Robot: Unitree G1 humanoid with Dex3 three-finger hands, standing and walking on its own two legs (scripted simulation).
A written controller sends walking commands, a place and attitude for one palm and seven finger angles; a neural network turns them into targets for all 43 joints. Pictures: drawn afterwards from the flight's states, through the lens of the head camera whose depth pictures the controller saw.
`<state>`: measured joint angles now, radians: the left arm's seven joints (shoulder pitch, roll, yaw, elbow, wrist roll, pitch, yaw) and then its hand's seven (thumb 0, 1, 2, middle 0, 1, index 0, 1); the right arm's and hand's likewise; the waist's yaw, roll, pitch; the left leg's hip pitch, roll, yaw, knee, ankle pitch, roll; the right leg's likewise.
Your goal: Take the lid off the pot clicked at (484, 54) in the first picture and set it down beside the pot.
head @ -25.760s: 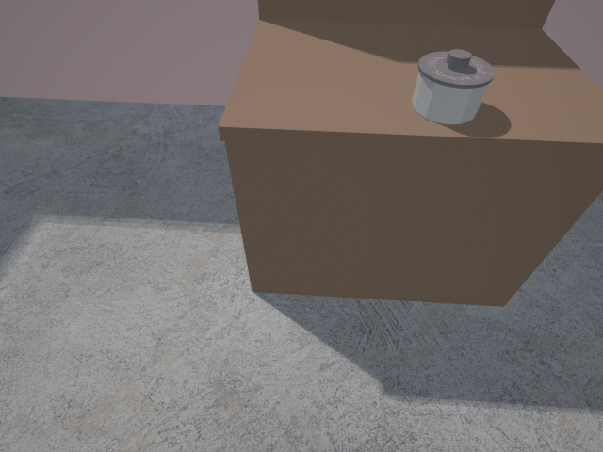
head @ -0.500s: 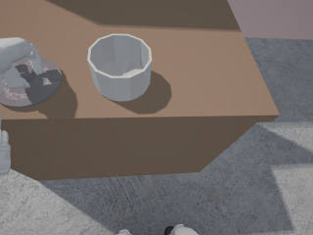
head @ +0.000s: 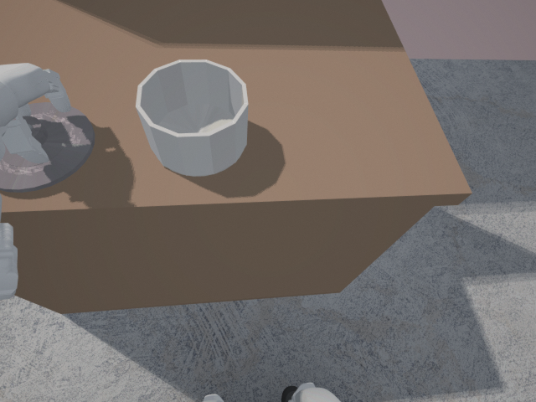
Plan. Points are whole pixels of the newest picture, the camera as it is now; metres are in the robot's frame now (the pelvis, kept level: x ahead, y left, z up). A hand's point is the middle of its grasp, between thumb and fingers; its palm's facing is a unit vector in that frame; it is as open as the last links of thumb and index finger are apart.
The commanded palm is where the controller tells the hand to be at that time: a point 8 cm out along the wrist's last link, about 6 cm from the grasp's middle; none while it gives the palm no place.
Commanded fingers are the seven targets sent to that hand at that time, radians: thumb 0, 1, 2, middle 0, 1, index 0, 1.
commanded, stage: open the fingers wide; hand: left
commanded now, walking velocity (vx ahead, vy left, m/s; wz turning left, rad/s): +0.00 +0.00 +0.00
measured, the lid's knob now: (26, 133) +0.51 +0.32 +0.06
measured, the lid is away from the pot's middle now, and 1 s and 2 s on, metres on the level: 0.25 0.25 0.25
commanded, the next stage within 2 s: raise the empty hand in 0.14 s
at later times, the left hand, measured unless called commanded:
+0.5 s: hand (9, 115) +0.49 +0.31 +0.12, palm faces -0.40 -0.10 -0.91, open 11.1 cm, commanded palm +0.52 +0.30 +0.18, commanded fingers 0.00 -0.03 0.68 -0.36 -0.84 -0.36 -0.84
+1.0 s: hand out of the picture +0.49 +0.30 +0.17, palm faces -0.37 -0.08 -0.92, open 11.1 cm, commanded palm +0.51 +0.30 +0.23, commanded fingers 0.00 -0.03 0.68 -0.36 -0.84 -0.36 -0.84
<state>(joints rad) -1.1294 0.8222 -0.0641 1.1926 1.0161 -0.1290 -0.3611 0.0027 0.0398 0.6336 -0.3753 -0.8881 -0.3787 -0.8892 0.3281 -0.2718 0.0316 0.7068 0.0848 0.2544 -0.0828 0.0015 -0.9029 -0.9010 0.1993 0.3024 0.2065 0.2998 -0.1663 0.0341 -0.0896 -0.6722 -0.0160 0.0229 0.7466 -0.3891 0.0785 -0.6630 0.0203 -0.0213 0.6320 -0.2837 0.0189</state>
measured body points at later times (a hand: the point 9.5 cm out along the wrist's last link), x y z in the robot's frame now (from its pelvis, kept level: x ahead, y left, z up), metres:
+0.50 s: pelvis +0.00 +0.00 +0.00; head +0.10 +0.02 +0.44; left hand +0.51 +0.31 +0.17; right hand +0.01 -0.28 -0.11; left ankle -0.03 +0.06 -0.71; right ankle +0.00 -0.14 -0.71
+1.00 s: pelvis +0.00 +0.01 +0.01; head +0.08 +0.02 +0.45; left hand +0.51 +0.30 +0.22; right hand +0.01 -0.27 -0.11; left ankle -0.03 +0.06 -0.71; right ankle +0.00 -0.14 -0.71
